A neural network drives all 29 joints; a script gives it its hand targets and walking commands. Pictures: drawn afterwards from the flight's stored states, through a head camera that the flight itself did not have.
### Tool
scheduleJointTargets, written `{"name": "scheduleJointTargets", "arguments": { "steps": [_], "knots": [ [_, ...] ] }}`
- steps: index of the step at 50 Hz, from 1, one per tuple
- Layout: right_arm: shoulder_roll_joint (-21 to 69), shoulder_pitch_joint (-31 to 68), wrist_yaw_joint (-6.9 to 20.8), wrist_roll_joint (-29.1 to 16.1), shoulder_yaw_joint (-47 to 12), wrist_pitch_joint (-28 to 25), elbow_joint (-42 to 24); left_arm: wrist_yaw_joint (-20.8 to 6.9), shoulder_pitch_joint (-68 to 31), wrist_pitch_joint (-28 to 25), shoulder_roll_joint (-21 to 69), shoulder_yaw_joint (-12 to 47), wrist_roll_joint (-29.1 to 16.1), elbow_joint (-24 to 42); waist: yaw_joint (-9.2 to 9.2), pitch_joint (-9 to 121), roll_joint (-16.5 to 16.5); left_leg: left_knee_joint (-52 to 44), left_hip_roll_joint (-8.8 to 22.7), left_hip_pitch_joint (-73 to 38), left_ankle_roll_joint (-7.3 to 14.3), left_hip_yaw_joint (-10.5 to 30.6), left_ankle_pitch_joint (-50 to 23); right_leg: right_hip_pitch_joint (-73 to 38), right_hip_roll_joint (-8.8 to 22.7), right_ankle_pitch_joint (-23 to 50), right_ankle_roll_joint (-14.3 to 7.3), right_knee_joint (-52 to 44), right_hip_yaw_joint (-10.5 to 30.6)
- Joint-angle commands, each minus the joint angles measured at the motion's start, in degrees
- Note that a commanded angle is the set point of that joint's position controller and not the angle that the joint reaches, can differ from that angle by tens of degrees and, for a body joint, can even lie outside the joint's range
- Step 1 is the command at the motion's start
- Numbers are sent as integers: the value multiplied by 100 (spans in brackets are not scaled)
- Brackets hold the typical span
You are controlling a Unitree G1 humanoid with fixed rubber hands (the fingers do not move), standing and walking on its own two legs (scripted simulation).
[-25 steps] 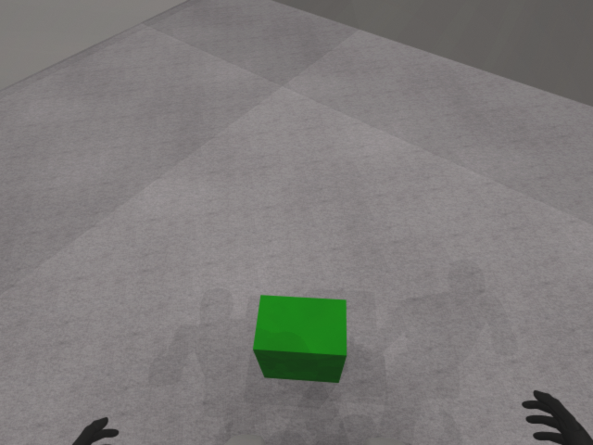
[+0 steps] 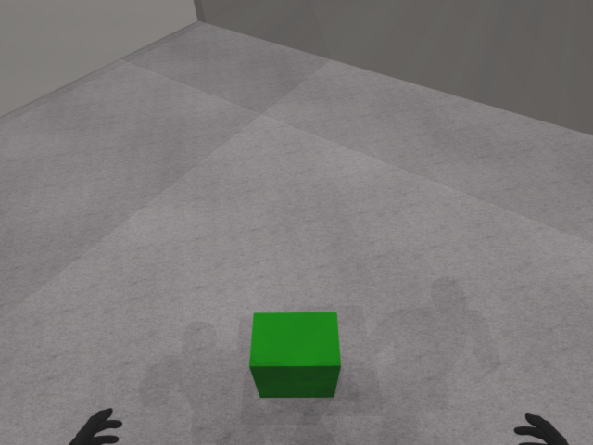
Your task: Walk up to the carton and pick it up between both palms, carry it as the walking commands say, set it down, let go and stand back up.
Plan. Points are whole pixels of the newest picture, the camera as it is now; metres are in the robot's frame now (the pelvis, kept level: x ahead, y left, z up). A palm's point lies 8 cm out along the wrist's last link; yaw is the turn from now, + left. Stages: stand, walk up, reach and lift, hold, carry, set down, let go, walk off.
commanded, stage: walk up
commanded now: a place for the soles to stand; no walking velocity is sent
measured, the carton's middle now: (296, 357) +0.45 +0.04 -0.62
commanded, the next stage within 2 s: none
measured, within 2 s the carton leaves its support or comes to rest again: neither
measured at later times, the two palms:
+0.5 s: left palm out of the picture +0.10 +0.33 -0.10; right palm out of the picture +0.13 -0.31 -0.10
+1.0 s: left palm out of the picture +0.13 +0.38 -0.11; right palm out of the picture +0.14 -0.30 -0.10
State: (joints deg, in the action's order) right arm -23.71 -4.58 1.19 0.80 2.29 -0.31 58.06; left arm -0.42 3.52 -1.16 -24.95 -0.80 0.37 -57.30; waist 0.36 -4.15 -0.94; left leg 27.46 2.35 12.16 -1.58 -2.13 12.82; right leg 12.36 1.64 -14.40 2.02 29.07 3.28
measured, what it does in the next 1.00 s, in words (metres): shifts its weight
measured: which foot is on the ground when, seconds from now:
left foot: down 0.00-1.00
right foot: down 0.00-1.00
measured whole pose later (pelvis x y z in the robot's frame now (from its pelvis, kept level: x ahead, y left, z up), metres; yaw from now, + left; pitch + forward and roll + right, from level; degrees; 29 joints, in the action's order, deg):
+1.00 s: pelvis +0.05 +0.04 -0.01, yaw -3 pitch -1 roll -1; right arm -25.6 -6.6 2.6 1.8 4.8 1.8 52.2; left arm 2.5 12.5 -2.4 -25.9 -2.2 1.3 -55.4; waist 0.4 -5.5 1.0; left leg 35.9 0.8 14.0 1.3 -2.1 18.7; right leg 13.2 3.2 -20.5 3.0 35.3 2.3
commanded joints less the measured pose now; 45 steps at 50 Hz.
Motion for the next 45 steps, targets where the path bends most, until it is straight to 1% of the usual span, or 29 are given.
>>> {"name": "scheduleJointTargets", "arguments": {
  "steps": [1, 4, 5, 7, 9, 10, 11, 12, 16, 23, 24, 26, 28, 29, 31, 32, 33, 34, 35, 36, 37, 38, 39, 40, 41, 42, 43, 44, 45],
  "knots": [
    [-1091, 479, -32, 2, 218, -82, -156, 24, -164, -41, -1064, -175, 3, 40, -114, 329, 302, -967, 542, -8, 331, 725, 420, 85, 359, 270, -332, -615, 336],
    [-1078, 591, -19, -16, 211, -71, -180, 0, -59, -37, -1062, -171, -11, -11, -154, 423, 335, -922, 573, -175, 357, 711, 454, 138, 357, 274, -298, -675, 396],
    [-1075, 550, -27, 6, 213, -80, -188, 12, -117, -53, -1032, -138, 17, -32, -69, 477, 381, -874, 532, -265, 313, 632, 302, 101, 378, 511, -311, -685, 400],
    [-1051, 450, -22, -12, 200, -57, -162, 4, -200, -66, -1092, -187, 1, 22, -21, 576, 172, -836, 501, -293, 336, 676, 274, 85, 406, 480, -314, -729, 419],
    [-1084, 561, -10, -10, 211, -45, -146, 9, -89, -67, -1060, -149, -2, -90, -47, 563, 344, -841, 508, -358, 330, 645, 401, 174, 397, 524, -284, -797, 471],
    [-1096, 528, -14, -16, 211, -35, -119, 4, -84, -56, -1060, -146, 19, -79, -62, 579, 136, -777, 500, -433, 341, 602, 292, 166, 422, 567, -321, -814, 461],
    [-1096, 507, -14, -21, 203, -36, -150, 2, -98, -69, -1041, -144, 13, -34, 12, 526, 161, -750, 506, -489, 316, 562, 207, 235, 411, 687, -324, -827, 468],
    [-1073, 483, -27, -6, 214, -34, -94, 4, -91, -59, -1062, -149, -2, -87, -5, 650, 293, -745, 502, -488, 313, 586, 143, 140, 423, 714, -318, -784, 447],
    [-1101, 463, -29, -41, 221, -31, -133, 20, 1, -70, -1013, -111, 0, -117, -21, 725, 162, -746, 572, -641, 316, 575, -487, 37, 338, 1186, -261, -661, 256],
    [-1057, 553, -43, -39, 235, 1, -164, 41, 94, -55, -1020, -136, -13, -107, -35, 733, 171, -601, 521, -712, 281, 456, -552, 68, 408, 1478, -300, -604, 328],
    [-1269, 293, 6, 94, 345, 74, -318, 138, 533, -115, -1264, -237, 15, -102, -72, 900, 67, -317, 359, -710, 337, 264, 15, -72, 487, 956, -392, -731, 349],
    [-1144, 462, 65, 132, 344, 157, -419, 202, 578, -131, -1443, -295, 95, -101, -71, 467, -364, 95, 124, -43, 325, 61, 634, -72, 753, 437, -617, -888, 827],
    [-1036, 320, 104, 144, 314, 172, -436, 227, 548, -123, -1515, -359, 108, -30, -49, 453, -391, 95, -20, 129, 292, 165, 838, -154, 1089, 202, -827, -1041, 1300],
    [-1012, 297, 122, 139, 339, 173, -455, 230, 449, -116, -1530, -371, 108, 40, -6, 279, -458, -88, 11, 68, 284, 247, 749, 33, 1036, 233, -794, -1018, 1252],
    [-1098, 73, 154, 154, 384, 135, -426, 223, 237, -132, -1326, -320, 96, 216, 112, 430, -413, -361, 252, -501, 354, 425, 158, 457, 660, 444, -554, -663, 674],
    [-1253, 96, 148, 144, 422, 127, -464, 225, 202, -135, -1186, -270, 90, 268, 174, 349, -176, -464, 397, -628, 433, 494, 277, 697, 400, 421, -398, -464, 362],
    [-1305, 10, 130, 141, 455, 110, -438, 237, 155, -117, -1093, -246, 68, 263, 205, 354, -46, -715, 738, -664, 757, 947, 316, 818, 96, 366, -289, 167, 20],
    [-1327, 25, 125, 122, 462, 92, -482, 238, 311, -108, -985, -253, 36, 285, 130, 357, 419, -921, 995, -574, 928, 1101, 228, 773, -145, 176, -209, 522, -336],
    [-1425, 168, 116, 148, 507, 88, -585, 275, 437, -104, -1025, -250, 56, 264, 97, 247, 530, -990, 1186, -488, 1067, 1217, 157, 751, -156, -260, -224, 684, -568],
    [-1416, 150, 107, 139, 517, 97, -597, 275, 612, -115, -1041, -280, 56, 248, -13, 116, 527, -752, 1156, -553, 1118, 1098, -296, 761, -119, -562, -233, 540, -642],
    [-1300, 135, 96, 130, 471, 102, -634, 294, 852, -139, -1044, -259, 27, 182, -75, 277, 640, -524, 1034, -518, 1050, 961, -785, 479, 23, -24, -264, 267, -507],
    [-1257, 124, 96, 111, 469, 144, -683, 271, 944, -167, -1046, -262, 55, 145, -124, 397, 410, -255, 768, -352, 862, 678, -851, 104, 19, 550, -317, -149, -338],
    [-1155, 43, 82, 88, 412, 154, -741, 284, 1010, -199, -1235, -335, 62, 175, -117, 565, 223, 144, 495, -7, 701, 418, -738, -281, 330, 1228, -415, -145, 87],
    [-1121, 82, 80, 83, 404, 171, -834, 289, 1049, -216, -1306, -398, 59, 185, -99, 517, 296, 460, 254, 409, 531, 179, -256, -537, 648, 1372, -657, -191, 568],
    [-1026, 227, 82, 51, 374, 186, -901, 303, 1287, -234, -1532, -451, 68, 144, -215, 508, 46, 1075, 16, 588, 370, 38, 26, -608, 1079, 1403, -968, -449, 1177],
    [-1001, 346, 85, 78, 370, 212, -996, 328, 1383, -233, -1807, -506, 73, 166, -274, 315, -464, 1622, -178, 977, 332, 80, 620, -691, 1458, 1735, -1376, -543, 1637],
    [-975, 296, 91, 83, 373, 244, -1039, 361, 1291, -251, -1883, -531, 97, 252, -274, 204, -524, 1923, -103, 1126, 282, 306, 1865, -602, 1904, 2315, -1736, -568, 1960],
    [-946, 236, 112, 76, 380, 244, -1042, 369, 1241, -243, -1876, -573, 127, 324, -243, 186, -456, 1481, 111, 1154, 315, 450, 2211, -626, 1918, 2632, -1755, -441, 1817],
    [-956, -60, 132, 77, 391, 205, -920, 373, 995, -205, -1771, -522, 143, 373, -43, 82, -644, 619, 138, 946, 347, 350, 1944, -471, 1624, 2761, -1494, -223, 1382]
  ]
}}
